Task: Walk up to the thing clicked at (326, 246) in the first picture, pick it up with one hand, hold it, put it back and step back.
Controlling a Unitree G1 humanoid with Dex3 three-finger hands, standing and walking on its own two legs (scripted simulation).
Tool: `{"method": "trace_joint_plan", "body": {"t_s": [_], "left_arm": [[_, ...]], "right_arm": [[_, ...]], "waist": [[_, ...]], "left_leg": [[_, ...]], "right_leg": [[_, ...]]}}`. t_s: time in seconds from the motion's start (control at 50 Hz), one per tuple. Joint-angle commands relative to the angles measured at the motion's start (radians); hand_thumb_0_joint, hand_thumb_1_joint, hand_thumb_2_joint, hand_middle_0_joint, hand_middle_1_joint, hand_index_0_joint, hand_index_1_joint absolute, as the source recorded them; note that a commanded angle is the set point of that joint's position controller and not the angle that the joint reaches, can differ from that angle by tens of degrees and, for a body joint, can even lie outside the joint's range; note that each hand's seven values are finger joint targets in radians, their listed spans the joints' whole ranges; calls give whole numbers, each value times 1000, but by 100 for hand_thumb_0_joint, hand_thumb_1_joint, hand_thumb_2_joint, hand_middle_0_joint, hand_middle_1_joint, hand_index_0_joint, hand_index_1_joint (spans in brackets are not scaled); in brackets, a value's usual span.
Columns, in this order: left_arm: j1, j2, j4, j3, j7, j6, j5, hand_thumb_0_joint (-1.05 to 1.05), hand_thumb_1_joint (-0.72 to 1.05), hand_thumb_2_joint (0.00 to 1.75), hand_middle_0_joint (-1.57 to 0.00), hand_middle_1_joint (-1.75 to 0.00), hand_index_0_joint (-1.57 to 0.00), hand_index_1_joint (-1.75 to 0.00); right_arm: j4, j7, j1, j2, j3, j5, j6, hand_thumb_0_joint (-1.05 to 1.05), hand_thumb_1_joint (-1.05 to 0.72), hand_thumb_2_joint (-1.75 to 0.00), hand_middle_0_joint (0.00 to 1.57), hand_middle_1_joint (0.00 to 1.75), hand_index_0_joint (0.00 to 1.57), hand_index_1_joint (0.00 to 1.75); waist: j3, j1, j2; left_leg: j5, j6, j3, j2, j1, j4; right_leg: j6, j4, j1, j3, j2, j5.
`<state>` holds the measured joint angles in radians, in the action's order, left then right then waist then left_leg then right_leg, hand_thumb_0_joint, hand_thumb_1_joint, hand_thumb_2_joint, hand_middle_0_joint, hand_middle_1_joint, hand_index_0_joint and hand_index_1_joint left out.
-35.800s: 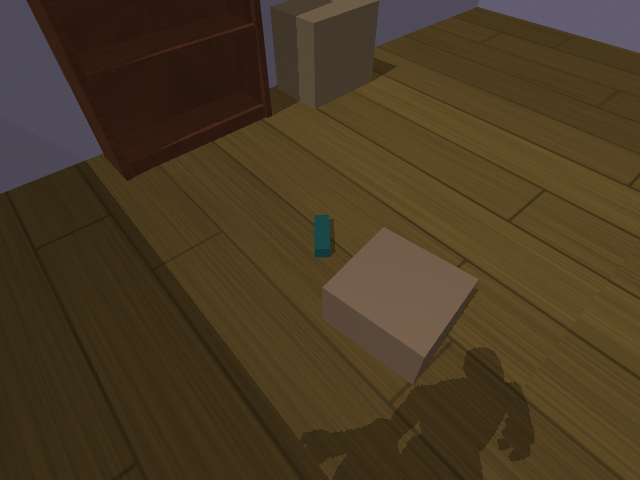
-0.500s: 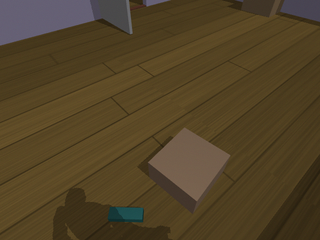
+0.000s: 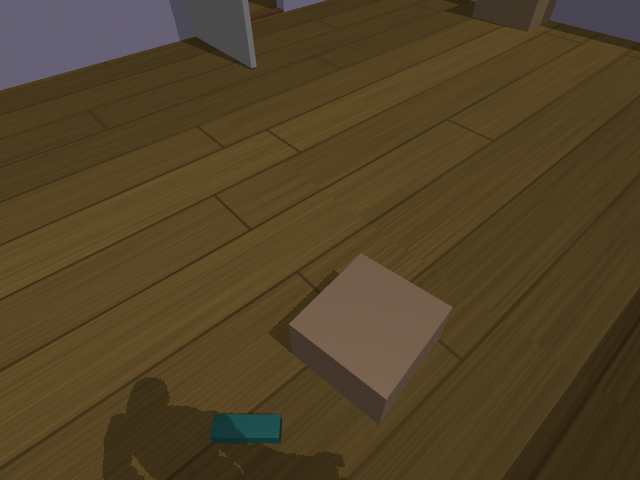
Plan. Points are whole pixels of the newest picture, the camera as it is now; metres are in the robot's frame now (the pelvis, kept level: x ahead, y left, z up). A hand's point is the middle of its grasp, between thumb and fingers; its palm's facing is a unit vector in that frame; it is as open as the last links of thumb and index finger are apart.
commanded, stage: stand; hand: left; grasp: from above
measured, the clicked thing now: (247, 428) +0.44 +0.24 -0.76
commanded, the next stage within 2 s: step back in 1.34 s
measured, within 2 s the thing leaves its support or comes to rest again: neither
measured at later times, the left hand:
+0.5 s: hand out of the picture +0.08 +0.24 -0.16, palm faces +0.02 -0.94 -0.33, open 7.4 cm
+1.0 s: hand out of the picture +0.09 +0.24 -0.16, palm faces +0.00 -0.94 -0.34, open 7.4 cm
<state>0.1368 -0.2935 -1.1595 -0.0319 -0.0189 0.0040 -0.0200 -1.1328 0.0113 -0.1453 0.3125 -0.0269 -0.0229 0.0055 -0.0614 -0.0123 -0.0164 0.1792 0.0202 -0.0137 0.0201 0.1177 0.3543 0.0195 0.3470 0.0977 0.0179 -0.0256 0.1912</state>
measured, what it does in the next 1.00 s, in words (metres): stands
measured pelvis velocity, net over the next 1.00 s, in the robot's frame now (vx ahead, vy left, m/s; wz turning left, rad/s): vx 0.01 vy -0.01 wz -0.01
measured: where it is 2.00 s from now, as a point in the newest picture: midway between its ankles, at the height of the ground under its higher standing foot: outside the picture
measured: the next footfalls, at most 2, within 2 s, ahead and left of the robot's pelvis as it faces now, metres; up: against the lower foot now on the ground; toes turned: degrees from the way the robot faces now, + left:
none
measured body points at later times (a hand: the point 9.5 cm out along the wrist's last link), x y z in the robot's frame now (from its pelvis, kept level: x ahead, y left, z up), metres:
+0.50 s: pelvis +0.01 +0.00 +0.00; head +0.02 -0.01 +0.45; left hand +0.08 +0.29 -0.14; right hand +0.08 -0.29 -0.14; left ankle +0.01 +0.13 -0.75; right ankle +0.00 -0.13 -0.75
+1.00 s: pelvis +0.01 -0.01 +0.00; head +0.02 -0.01 +0.45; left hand +0.09 +0.29 -0.13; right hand +0.08 -0.30 -0.14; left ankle +0.01 +0.13 -0.75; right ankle +0.00 -0.13 -0.75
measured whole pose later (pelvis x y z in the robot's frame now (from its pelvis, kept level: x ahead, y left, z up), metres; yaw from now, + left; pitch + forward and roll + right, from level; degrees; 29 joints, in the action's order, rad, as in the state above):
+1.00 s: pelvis +0.01 -0.01 +0.00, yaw -1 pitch -2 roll +0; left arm 0.10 -0.32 -1.15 -0.02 0.00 0.00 -0.01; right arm -1.14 0.00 -0.11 0.34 -0.01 -0.02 0.01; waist -0.05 0.00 -0.02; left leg 0.17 0.03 0.00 0.03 0.10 0.32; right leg 0.01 0.32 0.09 0.01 -0.01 0.19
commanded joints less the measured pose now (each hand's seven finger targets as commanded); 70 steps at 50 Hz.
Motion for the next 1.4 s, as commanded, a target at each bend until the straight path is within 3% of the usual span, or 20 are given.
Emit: {"method": "trace_joint_plan", "body": {"t_s": [0.0,0.22,0.28,0.4,0.5,0.62,0.68,0.82,0.94,1.24,1.3,1.32,1.38], "left_arm": [[-39,-205,56,-37,-12,-27,-1,0,90,90,-20,-30,-20,-30],[-50,-210,47,-34,-7,-26,2,0,90,90,-20,-30,-20,-30],[-51,-210,51,-35,-7,-28,4,0,90,90,-20,-30,-20,-30],[-66,-217,53,-36,-7,-26,6,0,90,90,-20,-30,-20,-30],[-65,-213,55,-34,-6,-31,8,0,90,90,-20,-30,-20,-30],[-76,-225,63,-35,-5,-30,6,0,90,90,-20,-30,-20,-30],[-76,-223,68,-33,-3,-31,7,0,90,90,-20,-30,-20,-30],[-79,-232,75,-31,-2,-35,8,0,90,90,-20,-30,-20,-30],[-72,-237,73,-29,2,-34,8,0,90,90,-20,-30,-20,-30],[-67,-247,76,-23,2,-35,11,0,90,90,-20,-30,-20,-30],[-58,-244,74,-21,3,-37,12,0,90,90,-20,-30,-20,-30],[-56,-325,107,-60,2,-26,33,0,90,90,-20,-30,-20,-30],[-43,-324,157,-72,-5,-18,35,0,90,90,-20,-30,-20,-30]], "right_arm": [[56,15,23,185,-26,1,22,0,-90,-90,20,30,20,30],[47,13,36,189,-17,3,21,0,-90,-90,20,30,20,30],[48,15,37,193,-17,3,24,0,-90,-90,20,30,20,30],[47,16,43,202,-17,5,24,0,-90,-90,20,30,20,30],[47,15,52,209,-19,7,25,0,-90,-90,20,30,20,30],[48,13,53,208,-17,6,23,0,-90,-90,20,30,20,30],[50,13,66,216,-20,5,25,0,-90,-90,20,30,20,30],[49,8,60,219,-19,7,25,0,-90,-90,20,30,20,30],[44,5,61,215,-17,6,25,0,-90,-90,20,30,20,30],[39,3,45,222,-15,7,25,0,-90,-90,20,30,20,30],[39,1,51,222,-15,8,26,0,-90,-90,20,30,20,30],[75,-3,85,283,-38,19,7,0,-90,-90,20,30,20,30],[116,-5,48,251,-44,34,-9,0,-90,-90,20,30,20,30]], "waist": [[58,7,17],[43,7,10],[77,6,15],[78,10,11],[101,9,19],[71,13,22],[91,9,3],[92,17,11],[64,11,11],[80,17,23],[83,12,19],[-20,12,37],[98,23,74]], "left_leg": [[-86,-39,-77,87,11,-66],[-57,-34,-73,89,14,-74],[-153,-36,-69,98,-18,-62],[-157,-36,-65,102,-13,-64],[-227,-37,-62,107,-47,-48],[-152,-31,-63,102,-12,-73],[-191,-33,-61,111,-37,-63],[-169,-34,-57,109,-23,-65],[-99,-32,-63,107,-7,-91],[-104,-30,-59,108,-12,-88],[-130,-31,-63,110,-24,-87],[-281,-58,-73,92,48,26],[-303,-59,-23,55,36,179]], "right_leg": [[-27,-64,-11,-82,-94,-102],[-28,-74,2,-84,-90,-69],[-31,-61,-14,-86,-98,-164],[-30,-58,-25,-81,-99,-172],[-28,-55,-32,-82,-103,-235],[-27,-69,-17,-80,-99,-160],[-32,-64,-18,-86,-104,-193],[-33,-69,-29,-89,-106,-193],[-34,-77,-4,-88,-100,-112],[-37,-72,-5,-97,-104,-128],[-39,-65,-5,-91,-101,-146],[-44,13,67,-114,-94,-352],[-108,50,34,-131,-134,-478]]}}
